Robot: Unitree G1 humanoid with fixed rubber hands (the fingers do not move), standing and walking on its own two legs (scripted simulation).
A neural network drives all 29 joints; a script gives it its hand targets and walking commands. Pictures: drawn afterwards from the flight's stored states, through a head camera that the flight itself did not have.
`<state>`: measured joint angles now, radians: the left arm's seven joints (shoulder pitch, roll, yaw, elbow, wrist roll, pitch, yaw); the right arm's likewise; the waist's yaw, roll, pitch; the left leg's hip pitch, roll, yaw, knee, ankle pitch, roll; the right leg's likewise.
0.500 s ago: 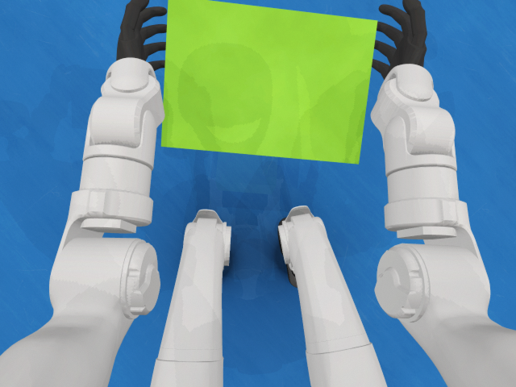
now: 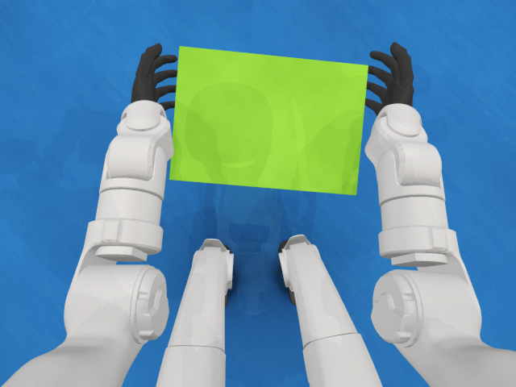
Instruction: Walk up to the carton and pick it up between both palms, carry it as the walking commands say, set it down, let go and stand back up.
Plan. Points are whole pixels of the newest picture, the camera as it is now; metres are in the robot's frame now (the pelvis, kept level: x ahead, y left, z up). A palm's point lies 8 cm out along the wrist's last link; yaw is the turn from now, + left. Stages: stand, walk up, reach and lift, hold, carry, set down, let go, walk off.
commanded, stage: reach and lift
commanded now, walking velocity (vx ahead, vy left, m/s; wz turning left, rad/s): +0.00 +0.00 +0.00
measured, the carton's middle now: (265, 132) +0.47 -0.02 -0.13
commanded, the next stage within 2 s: none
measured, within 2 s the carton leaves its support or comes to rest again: neither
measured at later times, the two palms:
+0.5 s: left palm (118, 85) +0.46 +0.14 +0.06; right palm (450, 87) +0.44 -0.19 +0.07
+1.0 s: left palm (64, 46) +0.45 +0.15 +0.13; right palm out of the picture +0.43 -0.19 +0.14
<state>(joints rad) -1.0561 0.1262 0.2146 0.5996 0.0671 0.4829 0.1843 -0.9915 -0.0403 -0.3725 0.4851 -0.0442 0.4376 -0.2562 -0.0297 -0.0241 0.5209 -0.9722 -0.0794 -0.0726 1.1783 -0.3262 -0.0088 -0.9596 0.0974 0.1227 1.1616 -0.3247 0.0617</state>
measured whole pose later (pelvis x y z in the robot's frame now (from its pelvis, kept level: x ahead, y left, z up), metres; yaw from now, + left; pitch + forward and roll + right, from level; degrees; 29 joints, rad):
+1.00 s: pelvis +0.15 +0.00 +0.12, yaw +2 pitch +1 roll -1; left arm -0.26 -0.07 0.19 0.39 0.17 0.64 -0.02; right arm -0.23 0.11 -0.32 0.31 -0.22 0.60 0.00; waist -0.08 0.00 -0.09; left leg -0.21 -0.06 -0.11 0.44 -0.24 0.03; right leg -0.19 0.02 0.11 0.40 -0.23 0.02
